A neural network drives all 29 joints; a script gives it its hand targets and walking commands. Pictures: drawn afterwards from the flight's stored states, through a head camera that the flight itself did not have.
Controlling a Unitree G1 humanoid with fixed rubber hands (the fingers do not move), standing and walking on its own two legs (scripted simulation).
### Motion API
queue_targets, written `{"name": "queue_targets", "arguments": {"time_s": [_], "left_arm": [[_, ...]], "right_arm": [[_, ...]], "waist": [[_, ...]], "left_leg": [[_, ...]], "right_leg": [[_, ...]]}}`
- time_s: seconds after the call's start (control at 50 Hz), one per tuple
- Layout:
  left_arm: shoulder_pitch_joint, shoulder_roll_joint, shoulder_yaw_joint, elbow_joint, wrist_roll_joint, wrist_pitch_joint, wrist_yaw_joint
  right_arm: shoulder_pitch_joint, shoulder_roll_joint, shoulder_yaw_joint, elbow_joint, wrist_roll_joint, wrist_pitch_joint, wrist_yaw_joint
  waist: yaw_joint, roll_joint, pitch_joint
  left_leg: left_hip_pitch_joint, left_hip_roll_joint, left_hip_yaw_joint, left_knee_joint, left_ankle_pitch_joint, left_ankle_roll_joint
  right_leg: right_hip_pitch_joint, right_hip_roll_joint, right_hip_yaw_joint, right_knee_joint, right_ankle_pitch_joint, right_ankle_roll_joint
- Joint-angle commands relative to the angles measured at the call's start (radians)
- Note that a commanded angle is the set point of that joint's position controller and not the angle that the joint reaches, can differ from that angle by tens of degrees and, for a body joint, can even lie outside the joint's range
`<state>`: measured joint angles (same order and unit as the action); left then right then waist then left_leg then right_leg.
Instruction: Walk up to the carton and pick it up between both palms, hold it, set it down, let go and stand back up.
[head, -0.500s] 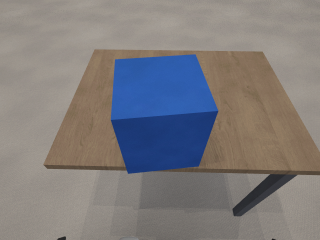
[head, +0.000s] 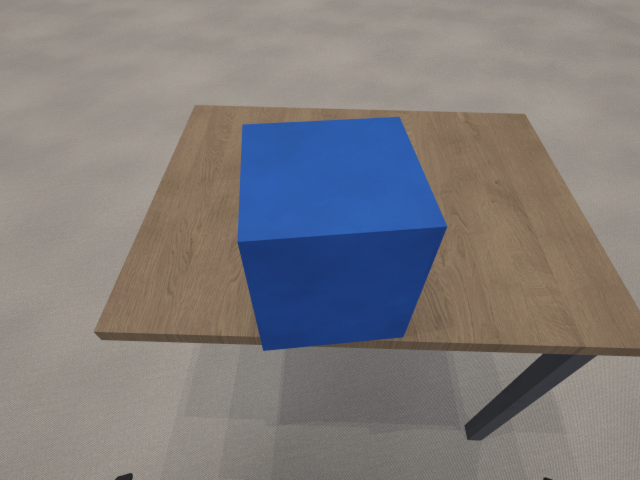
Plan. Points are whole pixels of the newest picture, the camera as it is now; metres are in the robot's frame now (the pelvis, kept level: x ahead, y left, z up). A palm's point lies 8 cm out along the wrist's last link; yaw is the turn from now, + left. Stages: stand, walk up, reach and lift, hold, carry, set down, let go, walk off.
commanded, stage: walk up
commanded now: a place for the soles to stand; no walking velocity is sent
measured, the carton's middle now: (328, 238) +0.41 +0.01 +0.06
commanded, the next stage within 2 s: reach and lift in 0.08 s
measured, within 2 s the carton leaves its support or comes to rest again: neither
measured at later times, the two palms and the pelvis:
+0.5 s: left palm (135, 417) +0.20 +0.26 -0.07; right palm (561, 472) +0.15 -0.29 -0.09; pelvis +0.01 +0.00 -0.01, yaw +0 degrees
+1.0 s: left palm (121, 453) +0.15 +0.25 -0.03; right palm out of the picture +0.13 -0.27 -0.03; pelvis -0.02 +0.00 +0.01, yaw +0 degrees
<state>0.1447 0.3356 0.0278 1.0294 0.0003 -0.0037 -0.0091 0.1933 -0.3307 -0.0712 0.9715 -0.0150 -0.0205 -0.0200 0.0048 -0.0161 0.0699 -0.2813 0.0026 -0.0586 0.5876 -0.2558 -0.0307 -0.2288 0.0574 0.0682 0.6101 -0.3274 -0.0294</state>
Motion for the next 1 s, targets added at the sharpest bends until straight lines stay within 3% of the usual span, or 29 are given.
{"name": "queue_targets", "arguments": {"time_s": [0.0,0.06,0.08,0.1,0.12,0.14,0.16,0.18,0.24,0.26,0.3,0.32,0.34,0.4,0.42,0.5,0.54,0.56,0.6,0.64,0.74,0.78,0.8,0.82,0.84,0.88,0.92,0.96,0.98], "left_arm": [[-0.069,0.231,0.043,-0.057,0.022,-0.027,0.004],[-0.057,0.238,0.044,-0.051,0.019,-0.027,0.006],[-0.408,0.205,0.022,-0.402,-0.017,0.169,0.059],[-0.483,0.182,0.029,-0.474,0.014,0.275,0.065],[-0.453,0.174,0.03,-0.478,0.018,0.343,0.052],[-0.419,0.139,0.012,-0.485,0.017,0.395,0.047],[-0.392,0.148,0.014,-0.56,0.043,0.427,0.051],[-0.396,0.181,0.04,-0.594,0.037,0.447,0.052],[-0.338,0.16,0.056,-0.702,0.05,0.465,0.053],[-0.292,0.152,0.056,-0.724,0.05,0.463,0.062],[-0.173,0.14,0.051,-0.709,0.038,0.457,0.059],[-0.073,0.125,0.054,-0.732,0.039,0.446,0.051],[-0.073,0.132,0.059,-0.735,0.037,0.428,0.05],[0.021,0.086,0.085,-0.72,0.058,0.412,0.038],[0.003,0.106,0.099,-0.763,0.059,0.399,0.038],[0.036,0.072,0.088,-0.792,0.036,0.365,0.04],[0.05,0.063,0.103,-0.791,0.029,0.325,0.046],[0.043,0.047,0.084,-0.849,0.015,0.313,0.056],[0.056,0.038,0.067,-0.875,-0.02,0.277,0.064],[0.051,0.029,0.065,-0.875,-0.023,0.24,0.074],[0.07,0.008,0.025,-0.907,-0.069,0.17,0.088],[0.057,0.027,0.019,-0.904,-0.094,0.151,0.091],[0.079,0.019,0.026,-0.919,-0.096,0.144,0.093],[0.055,0.029,0.025,-0.96,-0.098,0.141,0.098],[0.054,0.023,0.02,-0.999,-0.122,0.131,0.102],[0.04,0.034,0.04,-0.999,-0.107,0.14,0.102],[0.048,0.02,0.007,-0.974,-0.145,0.158,0.095],[0.037,0.009,0.01,-1.006,-0.139,0.196,0.089],[0.019,0.012,0.022,-1.051,-0.136,0.208,0.095]], "right_arm": [[-0.08,-0.228,-0.005,-0.036,0.005,-0.032,0.002],[-0.076,-0.241,-0.011,-0.036,0.001,-0.035,-0.002],[-0.427,-0.069,-0.111,-0.107,-0.148,-0.143,0.043],[-0.364,-0.124,-0.112,-0.09,-0.096,-0.161,0.066],[-0.328,-0.127,-0.117,-0.119,-0.069,-0.156,0.071],[-0.282,-0.128,-0.125,-0.124,-0.064,-0.133,0.079],[-0.225,-0.123,-0.121,-0.146,-0.067,-0.137,0.07],[-0.25,-0.129,-0.132,-0.184,-0.068,-0.13,0.072],[-0.216,-0.149,-0.128,-0.248,-0.028,-0.131,0.062],[-0.191,-0.15,-0.13,-0.286,-0.013,-0.124,0.07],[-0.152,-0.19,-0.138,-0.293,-0.004,-0.123,0.078],[-0.08,-0.198,-0.114,-0.342,0.012,-0.134,0.076],[-0.083,-0.177,-0.12,-0.351,0.018,-0.135,0.074],[-0.034,-0.188,-0.095,-0.34,0.063,-0.142,0.071],[-0.031,-0.188,-0.082,-0.364,0.07,-0.149,0.068],[0.013,-0.18,-0.073,-0.388,0.079,-0.152,0.08],[0.013,-0.177,-0.076,-0.387,0.074,-0.163,0.088],[0.026,-0.174,-0.088,-0.408,0.07,-0.161,0.091],[0.042,-0.141,-0.071,-0.46,0.077,-0.173,0.093],[0.053,-0.109,-0.038,-0.42,0.073,-0.165,0.104],[0.081,-0.081,-0.059,-0.501,0.065,-0.166,0.109],[0.061,-0.056,-0.044,-0.571,0.065,-0.166,0.105],[0.093,-0.044,-0.043,-0.576,0.072,-0.159,0.106],[0.084,-0.055,-0.049,-0.602,0.082,-0.158,0.106],[0.093,-0.056,-0.051,-0.666,0.095,-0.161,0.103],[0.094,-0.049,-0.021,-0.72,0.119,-0.156,0.098],[0.134,-0.03,0.01,-0.773,0.151,-0.124,0.095],[0.133,-0.03,0.022,-0.821,0.169,-0.081,0.085],[0.121,-0.041,0.025,-0.871,0.184,-0.066,0.082]], "waist": [[-0.013,0.052,-0.091],[-0.011,0.055,-0.106],[-0.042,-0.012,-0.05],[-0.067,-0.069,0.016],[-0.061,-0.161,-0.011],[-0.095,-0.158,-0.018],[-0.113,-0.116,-0.054],[-0.101,-0.101,-0.07],[-0.059,-0.032,-0.139],[-0.046,0.008,-0.137],[-0.045,-0.004,-0.243],[-0.024,-0.02,-0.278],[-0.019,-0.054,-0.253],[-0.043,-0.034,-0.268],[-0.017,-0.034,-0.317],[-0.026,-0.042,-0.254],[0.002,-0.021,-0.263],[-0.039,-0.016,-0.272],[-0.01,-0.033,-0.286],[-0.013,-0.011,-0.256],[-0.004,-0.042,-0.223],[0.035,-0.042,-0.201],[0.016,-0.074,-0.167],[0.033,-0.083,-0.182],[0.031,-0.062,-0.198],[0.046,-0.142,-0.185],[0.021,-0.216,-0.145],[-0.007,-0.203,-0.106],[0.013,-0.167,-0.1]], "left_leg": [[0.046,0.076,-0.112,-0.16,0.035,0.084],[0.092,0.089,-0.104,-0.147,0.145,0.086],[-0.014,0.005,0.18,-0.002,-0.239,-0.032],[0.116,-0.012,0.142,0.101,-0.261,-0.02],[0.304,-0.021,0.122,0.191,-0.267,0.001],[0.391,-0.022,0.093,0.223,-0.251,-0.005],[0.439,-0.011,0.093,0.23,-0.207,-0.012],[0.34,-0.003,0.12,0.178,-0.193,0.003],[0.313,0.019,0.122,0.103,-0.092,0.009],[0.285,0.028,0.133,0.042,-0.025,0.008],[0.281,0.032,0.114,0.027,0.187,-0.003],[0.322,0.025,0.117,0.011,0.274,0.0],[0.322,0.015,0.111,-0.003,0.27,-0.001],[0.354,0.0,0.094,-0.04,0.387,-0.012],[0.353,-0.004,0.101,-0.038,0.43,-0.015],[0.356,-0.008,0.104,-0.116,0.406,-0.018],[0.34,-0.003,0.1,-0.133,0.415,-0.022],[0.37,0.007,0.102,-0.148,0.392,-0.024],[0.394,0.01,0.102,-0.164,0.396,-0.022],[0.37,0.002,0.109,-0.187,0.367,-0.021],[0.368,0.004,0.119,-0.236,0.252,0.0],[0.324,-0.009,0.131,-0.27,0.168,0.013],[0.339,-0.014,0.124,-0.265,0.123,0.016],[0.365,-0.017,0.136,-0.258,0.119,0.02],[0.422,-0.024,0.129,-0.248,0.107,0.018],[0.624,-0.051,0.101,-0.163,0.098,0.023],[0.835,-0.072,0.046,-0.063,0.134,0.016],[0.94,-0.086,0.023,-0.029,0.139,0.01],[0.962,-0.083,0.027,-0.027,0.136,0.002]], "right_leg": [[0.015,-0.143,0.136,-0.24,0.085,-0.026],[0.007,-0.143,0.13,-0.23,0.118,-0.027],[-0.356,-0.083,-0.138,-0.072,-0.245,0.003],[-0.486,-0.133,-0.106,-0.065,-0.355,-0.074],[-0.665,-0.187,-0.064,-0.086,-0.437,-0.113],[-0.755,-0.202,-0.061,-0.08,-0.429,-0.128],[-0.749,-0.19,-0.08,-0.069,-0.366,-0.123],[-0.617,-0.151,-0.11,-0.057,-0.259,-0.072],[-0.41,-0.115,-0.126,-0.069,-0.069,-0.054],[-0.334,-0.081,-0.136,-0.056,0.054,-0.01],[-0.186,-0.034,-0.147,-0.046,0.32,0.017],[-0.101,-0.026,-0.131,-0.062,0.445,0.031],[-0.095,-0.035,-0.121,-0.076,0.482,0.055],[-0.019,-0.032,-0.111,-0.112,0.622,0.067],[0.009,-0.03,-0.111,-0.102,0.66,0.074],[0.042,-0.019,-0.108,-0.171,0.608,0.077],[0.062,-0.018,-0.098,-0.184,0.604,0.073],[0.032,-0.013,-0.106,-0.203,0.532,0.062],[0.036,-0.017,-0.097,-0.231,0.526,0.056],[0.04,-0.031,-0.08,-0.254,0.452,0.048],[-0.004,-0.034,-0.066,-0.3,0.271,0.037],[0.003,-0.043,-0.055,-0.328,0.166,0.035],[-0.031,-0.056,-0.04,-0.344,0.119,0.028],[-0.054,-0.077,-0.034,-0.352,0.118,0.016],[-0.13,-0.095,-0.029,-0.365,0.071,0.009],[-0.373,-0.17,0.002,-0.44,-0.099,-0.043],[-0.636,-0.228,0.034,-0.515,-0.242,-0.09],[-0.779,-0.266,0.051,-0.567,-0.329,-0.132],[-0.817,-0.282,0.048,-0.571,-0.341,-0.138]]}}
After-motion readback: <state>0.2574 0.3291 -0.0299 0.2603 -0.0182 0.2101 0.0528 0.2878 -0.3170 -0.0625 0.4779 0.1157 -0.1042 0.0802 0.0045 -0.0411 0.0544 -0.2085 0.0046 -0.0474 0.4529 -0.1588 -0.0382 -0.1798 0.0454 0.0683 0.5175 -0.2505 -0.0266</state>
